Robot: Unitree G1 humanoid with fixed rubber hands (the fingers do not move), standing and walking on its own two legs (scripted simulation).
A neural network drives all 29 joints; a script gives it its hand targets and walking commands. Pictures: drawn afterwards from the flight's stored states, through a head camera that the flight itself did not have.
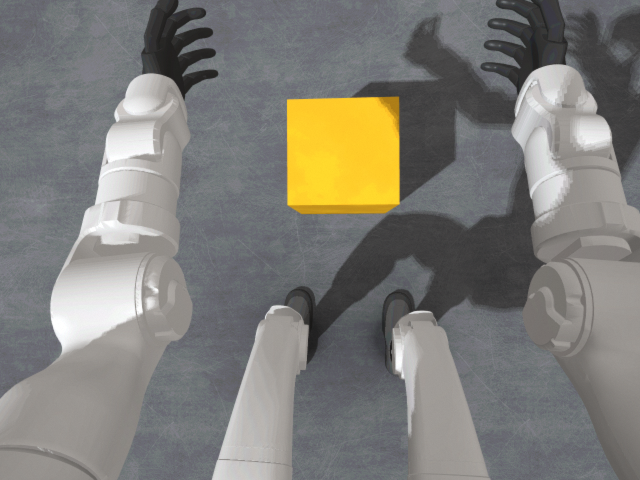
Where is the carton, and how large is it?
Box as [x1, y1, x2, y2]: [287, 97, 399, 213]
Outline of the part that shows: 398,97 287,99 287,204 301,213 382,213 397,205 399,203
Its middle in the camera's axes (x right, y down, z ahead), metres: +0.05 -0.17 +0.84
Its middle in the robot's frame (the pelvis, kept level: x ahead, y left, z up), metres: +0.52 +0.02 -0.53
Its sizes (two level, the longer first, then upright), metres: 0.210 0.200 0.250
